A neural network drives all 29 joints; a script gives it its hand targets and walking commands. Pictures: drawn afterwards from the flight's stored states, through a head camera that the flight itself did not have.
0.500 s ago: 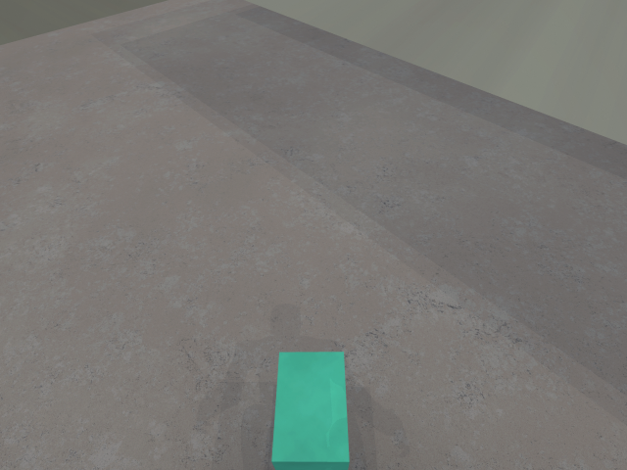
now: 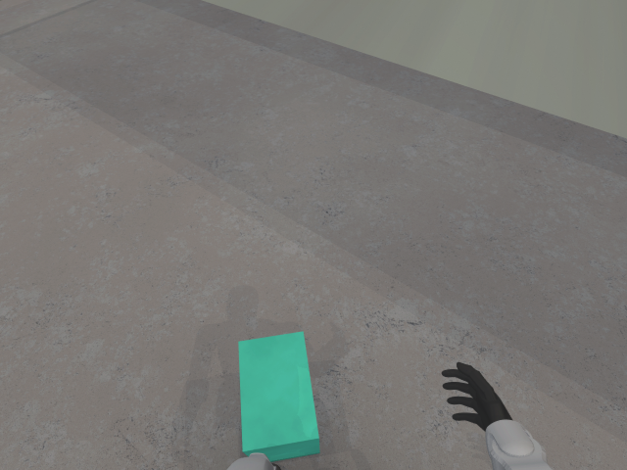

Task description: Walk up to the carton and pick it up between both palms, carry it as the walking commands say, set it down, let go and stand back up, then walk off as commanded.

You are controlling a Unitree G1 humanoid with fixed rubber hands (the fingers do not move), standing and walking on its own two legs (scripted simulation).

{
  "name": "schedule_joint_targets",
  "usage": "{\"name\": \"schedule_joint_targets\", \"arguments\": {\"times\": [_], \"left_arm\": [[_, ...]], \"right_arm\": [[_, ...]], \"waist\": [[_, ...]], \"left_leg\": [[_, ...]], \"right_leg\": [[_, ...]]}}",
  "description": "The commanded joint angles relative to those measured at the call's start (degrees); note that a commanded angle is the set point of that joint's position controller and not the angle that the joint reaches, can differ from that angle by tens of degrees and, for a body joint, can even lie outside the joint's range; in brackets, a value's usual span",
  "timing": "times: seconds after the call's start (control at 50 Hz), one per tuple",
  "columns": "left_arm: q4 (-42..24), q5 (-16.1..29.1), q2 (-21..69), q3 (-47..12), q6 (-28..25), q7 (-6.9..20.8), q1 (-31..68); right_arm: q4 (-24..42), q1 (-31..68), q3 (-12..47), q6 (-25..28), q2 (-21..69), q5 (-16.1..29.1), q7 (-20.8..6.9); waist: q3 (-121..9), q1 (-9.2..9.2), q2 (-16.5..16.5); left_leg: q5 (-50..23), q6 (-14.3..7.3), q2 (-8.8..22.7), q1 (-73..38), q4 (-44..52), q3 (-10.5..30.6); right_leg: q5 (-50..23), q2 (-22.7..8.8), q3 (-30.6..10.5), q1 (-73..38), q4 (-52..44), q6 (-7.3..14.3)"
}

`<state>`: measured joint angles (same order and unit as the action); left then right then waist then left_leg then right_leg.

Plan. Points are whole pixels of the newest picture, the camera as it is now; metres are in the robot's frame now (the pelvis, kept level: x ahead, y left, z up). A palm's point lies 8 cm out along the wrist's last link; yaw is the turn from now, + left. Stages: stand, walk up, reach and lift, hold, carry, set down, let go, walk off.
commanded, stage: walk off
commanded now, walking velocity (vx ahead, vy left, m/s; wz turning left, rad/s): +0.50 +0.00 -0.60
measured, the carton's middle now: (280, 398) +0.37 +0.14 -0.64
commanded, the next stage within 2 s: none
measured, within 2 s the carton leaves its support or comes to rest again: rests again in 0.74 s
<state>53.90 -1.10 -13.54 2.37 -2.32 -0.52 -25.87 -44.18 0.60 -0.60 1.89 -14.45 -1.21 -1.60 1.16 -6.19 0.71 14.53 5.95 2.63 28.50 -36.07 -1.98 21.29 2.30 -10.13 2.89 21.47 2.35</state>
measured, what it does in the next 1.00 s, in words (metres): walks ahead, turning right: left foot, then right foot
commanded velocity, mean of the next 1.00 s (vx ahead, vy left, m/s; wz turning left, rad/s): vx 0.50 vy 0.00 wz -0.60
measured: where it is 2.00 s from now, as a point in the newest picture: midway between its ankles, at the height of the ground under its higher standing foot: (486, 299)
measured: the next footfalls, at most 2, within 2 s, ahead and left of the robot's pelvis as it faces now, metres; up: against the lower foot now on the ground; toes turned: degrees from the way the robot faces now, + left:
left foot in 0.04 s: +0.14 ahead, +0.14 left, +0.00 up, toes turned +0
right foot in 0.50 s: +0.37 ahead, -0.17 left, +0.00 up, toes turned -27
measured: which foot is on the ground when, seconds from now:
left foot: up 0.00-0.02, down 0.04-0.50, up 0.52-1.00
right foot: down 0.00-0.06, up 0.08-0.48, down 0.50-1.00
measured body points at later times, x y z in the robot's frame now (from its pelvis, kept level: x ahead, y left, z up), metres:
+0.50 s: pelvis +0.25 -0.05 -0.03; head +0.29 -0.07 +0.42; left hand +0.55 +0.07 -0.11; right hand +0.08 -0.26 -0.16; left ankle +0.11 +0.14 -0.72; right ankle +0.33 -0.16 -0.74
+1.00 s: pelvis +0.42 -0.16 +0.01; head +0.42 -0.20 +0.46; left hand +0.51 +0.10 -0.10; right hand +0.47 -0.47 -0.10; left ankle +0.63 -0.07 -0.66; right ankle +0.33 -0.15 -0.74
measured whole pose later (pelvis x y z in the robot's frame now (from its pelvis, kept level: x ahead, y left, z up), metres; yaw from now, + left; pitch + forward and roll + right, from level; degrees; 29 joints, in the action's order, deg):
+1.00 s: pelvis +0.42 -0.16 +0.01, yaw -37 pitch +2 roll +2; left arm 52.4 -0.4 -11.9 3.0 -3.3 -0.4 -30.6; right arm -44.6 -1.5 -1.8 -0.6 -14.4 -1.9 -1.2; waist -0.3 -6.5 2.7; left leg 5.6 6.7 6.4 38.0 -51.0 0.9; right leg 12.6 7.4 -9.5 2.4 14.1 7.6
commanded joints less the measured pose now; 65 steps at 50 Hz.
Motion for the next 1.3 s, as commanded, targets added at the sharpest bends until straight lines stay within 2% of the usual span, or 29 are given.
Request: {"name": "schedule_joint_targets", "arguments": {"times": [0.0, 0.02, 0.04, 0.06, 0.1, 0.14, 0.2, 0.32, 0.38, 0.42, 0.46, 0.48, 0.5, 0.52, 0.54, 0.58, 0.62, 0.66, 0.72, 0.82, 0.96, 1.06, 1.12, 1.16, 1.18, 1.2, 1.22, 1.24, 1.28], "left_arm": [[-3.2, 0.6, -11.8, 2.9, -0.6, -0.1, 2.1], [-4.4, 1.3, -11.0, 2.9, -1.3, 0.2, 3.9], [-7.5, 2.3, -5.0, 1.5, -1.9, 0.1, 4.7], [-8.9, 1.1, -5.5, 1.4, -1.6, -0.4, 2.7], [-7.6, -0.3, -6.3, 1.7, -0.6, 0.6, 6.4], [-7.3, -0.6, -4.9, 1.8, 0.3, 1.8, 6.7], [-8.4, -0.6, -3.1, 1.8, 1.9, 3.0, 9.6], [-13.3, -0.7, -0.2, -0.3, 1.9, 5.0, 23.4], [-14.4, -1.2, -1.5, -0.2, 1.8, 5.8, 27.5], [-13.4, -1.4, -3.0, 0.3, 1.5, 5.1, 24.1], [-9.3, -1.7, -6.3, 1.9, 0.8, 3.9, 10.9], [-6.7, -2.4, -11.4, 3.8, 0.5, 2.8, 2.3], [-6.7, -1.4, -16.4, 4.3, 0.5, 1.6, 1.9], [-6.9, -1.0, -19.2, 5.1, 0.5, 0.9, -1.3], [-4.9, -0.9, -17.3, 4.8, 0.5, 0.2, -0.3], [-5.1, -0.5, -13.2, 4.1, 0.0, -0.5, 5.6], [-6.0, 0.1, -9.3, 2.9, -0.4, -0.7, 8.7], [-5.9, 1.3, -8.9, 2.7, -1.2, -0.5, 7.7], [-5.7, 1.4, -9.5, 2.8, -1.7, -0.1, 5.4], [-4.7, 1.0, -9.2, 2.8, -1.6, 0.2, -2.0], [-3.0, 0.7, -7.8, 2.7, -1.4, -0.2, -9.1], [-1.7, 0.3, -7.2, 2.8, -1.1, -0.7, -11.7], [-1.4, 0.3, -7.7, 2.9, -0.7, -0.8, -9.3], [-2.6, 0.8, -9.8, 3.4, -1.1, -0.6, -4.5], [-3.2, 1.4, -10.7, 3.7, -1.7, -0.2, -2.5], [-5.1, 2.1, -8.8, 3.4, -2.6, 0.2, -0.4], [-6.6, 3.1, -1.9, 2.1, -2.5, -0.2, -5.1], [-6.9, 0.9, -6.9, 2.4, -1.9, -0.6, -5.2], [-5.7, -0.6, -6.0, 2.6, -0.7, 0.6, 1.0]], "right_arm": [[1.9, -6.9, -2.4, 1.7, -6.5, 0.7, 1.5], [-0.1, -15.6, -4.0, 2.3, -10.6, 0.0, 2.6], [-1.0, -25.0, -5.4, 2.4, -16.4, -1.7, 3.4], [-1.6, -25.1, -6.0, 1.7, -18.8, -1.7, 3.2], [-0.7, -17.2, -3.1, 1.8, -7.0, -1.0, 2.1], [-1.3, -14.6, -2.5, 2.8, -4.2, -1.1, 2.0], [-3.7, -18.9, -2.1, 4.3, -3.1, -0.4, 1.5], [-5.1, -20.8, -2.3, 4.2, -4.4, -0.2, 1.9], [-6.5, -24.4, -3.1, 3.4, -8.0, 0.1, 2.4], [-7.2, -25.4, -3.6, 2.3, -10.2, 0.2, 2.6], [-6.3, -24.5, -4.0, 1.2, -11.7, 0.6, 2.5], [-4.6, -24.8, -3.7, 1.2, -10.1, 0.4, 2.3], [-2.0, -24.2, -3.5, 1.5, -6.2, 0.0, 2.2], [0.3, -19.1, -4.1, 1.9, -8.0, 0.0, 1.8], [0.7, -16.7, -4.1, 2.1, -7.7, 1.2, 1.8], [0.2, -16.5, -3.1, 2.3, -5.6, 0.2, 2.0], [-0.5, -19.0, -3.2, 0.4, -5.2, -1.1, 1.6], [0.3, -17.6, -2.8, -1.1, -3.7, -1.4, 1.1], [0.9, -13.0, -2.4, -2.3, -3.4, -1.8, 0.5], [2.6, -2.5, -2.5, -2.3, -5.1, -1.0, 0.6], [4.8, 4.8, -2.2, -1.3, -4.5, -0.6, 0.5], [8.3, 11.0, -1.4, 0.1, -2.8, -0.3, -0.2], [8.8, 9.1, -1.4, 0.7, -2.7, 0.2, 0.2], [5.9, -1.6, -2.6, 1.2, -5.5, 0.6, 1.4], [3.8, -9.8, -3.6, 1.7, -7.8, 0.7, 2.3], [2.3, -19.3, -4.8, 2.4, -11.7, -0.3, 3.3], [1.6, -24.1, -5.8, 2.1, -17.0, -2.0, 3.5], [1.2, -22.8, -5.6, 1.3, -14.8, -1.3, 2.9], [2.1, -14.4, -3.4, 1.6, -5.7, -0.9, 2.2]], "waist": [[-4.9, 7.91, -8.8], [-10.3, 12.37, -4.4], [-17.8, 15.3, 8.2], [-18.1, 12.84, 15.3], [-2.6, 9.94, 3.7], [1.8, 7.38, 6.8], [1.3, 6.54, 8.0], [4.8, 7.13, 7.9], [4.5, 8.12, 7.4], [2.4, 5.97, 8.1], [-4.7, -0.48, 6.1], [-11.0, -3.56, 1.2], [-16.2, -0.73, -11.4], [-19.6, -3.13, -7.2], [-15.4, -1.21, -2.3], [-9.3, 3.08, -1.4], [-8.8, 6.55, -2.9], [-7.8, 7.66, -3.3], [-4.4, 7.19, -3.5], [0.0, 3.19, -3.6], [2.1, 0.29, -5.8], [4.3, -1.85, -7.2], [4.0, -0.23, -8.4], [-0.3, 5.44, -8.4], [-4.9, 9.9, -5.9], [-11.7, 14.41, -2.2], [-18.6, 11.53, 12.4], [-17.9, 9.9, 11.4], [-2.3, 7.34, 1.7]], "left_leg": [[-4.8, -2.1, -3.0, -19.9, 11.1, -1.1], [-5.8, -4.4, 3.9, -35.4, 12.6, 4.2], [4.8, -7.5, 23.2, -50.1, 14.7, 22.5], [6.7, -11.7, 30.3, -45.5, 20.2, 40.2], [9.3, -11.7, 23.3, -30.5, 21.4, 25.3], [-4.3, -9.8, 18.0, -24.1, 22.7, 12.1], [-23.5, -8.6, 15.9, -24.1, 21.6, 1.8], [-25.1, -7.6, 14.0, -21.3, 23.2, -10.3], [-33.6, -7.3, 15.0, -25.0, 21.3, -12.6], [-48.8, -7.0, 15.8, -28.8, 14.1, -13.7], [-50.3, -5.9, 15.7, -24.8, -5.5, -15.1], [-30.7, -4.2, 14.3, -13.0, -22.5, -15.0], [19.4, -1.0, 6.3, 3.1, -39.7, -12.9], [20.0, 0.2, 2.5, 8.7, -44.7, -2.0], [13.8, -0.6, 3.7, 14.8, -46.2, 1.3], [6.9, -1.8, 5.9, 12.7, -39.2, 2.3], [5.6, -1.0, 6.1, 6.2, -36.4, 3.2], [5.6, 0.0, 6.5, 3.9, -33.2, 3.2], [1.5, 1.1, 7.4, 3.9, -29.3, 2.6], [-6.6, 1.7, 7.1, 12.6, -22.3, 3.3], [-9.5, 0.5, 3.9, 19.0, -14.1, 3.5], [-6.5, -0.5, 0.3, 16.4, -5.1, 1.0], [-6.5, -1.7, -2.7, 5.1, 1.7, 0.0], [-5.3, -3.3, -5.7, -12.0, 6.6, -1.0], [-10.4, -4.4, -3.4, -24.2, 10.3, -0.2], [-4.4, -6.5, 6.0, -39.3, 11.3, 8.3], [-2.4, -11.2, 25.7, -52.2, 12.2, 31.5], [2.7, -14.0, 26.9, -44.7, 17.5, 44.4], [7.4, -12.9, 21.0, -26.6, 21.8, 27.0]], "right_leg": [[-42.8, -9.0, -8.3, 5.4, 8.9, 3.4], [-34.3, -5.7, -5.3, 14.1, 20.9, 1.3], [0.4, -0.2, 1.2, 28.5, 38.0, -0.3], [12.1, 0.6, 4.9, 36.2, 48.4, -0.4], [1.6, -6.6, 4.4, 38.0, 51.9, 0.2], [-3.4, -8.6, 6.6, 35.8, 50.1, -1.1], [-6.5, -8.4, 8.9, 36.3, 48.7, -2.5], [-17.0, -7.9, 15.3, 32.7, 27.0, -2.6], [-12.2, -5.6, 19.2, 27.2, 19.4, -1.0], [-8.6, -2.3, 20.4, 22.1, 16.6, 1.1], [-10.3, 1.1, 19.5, 4.6, 10.2, 4.2], [-6.3, -4.5, 11.2, -9.8, 8.7, 6.0], [-15.8, -21.6, -15.2, -21.2, 5.7, 7.1], [-37.5, -22.5, -27.5, -24.9, 3.4, 11.4], [-46.5, -20.6, -17.6, -26.0, 4.1, 11.8], [-48.8, -15.3, -7.7, -16.3, 4.1, 8.6], [-44.5, -12.6, -5.9, -7.3, 0.9, 7.9], [-39.1, -12.2, -6.9, -1.9, -3.4, 8.1], [-27.5, -11.2, -7.9, 5.8, -8.0, 7.0], [-17.3, -11.2, -11.9, 3.5, -11.4, 6.0], [-21.9, -11.7, -13.4, -6.1, -9.7, 6.7], [-33.5, -10.9, -13.4, -7.6, -4.6, 8.4], [-41.4, -10.2, -13.8, -3.7, -2.2, 6.7], [-53.8, -8.3, -13.2, 0.9, 5.4, 3.6], [-53.0, -6.0, -11.0, 4.5, 14.5, 2.1], [-38.2, -2.9, -9.4, 13.4, 28.2, 0.8], [9.9, 3.7, -1.3, 29.5, 45.1, -0.5], [8.9, 0.1, 0.5, 32.9, 51.6, 0.0], [-0.9, -5.2, 3.4, 32.3, 51.3, -0.2]]}}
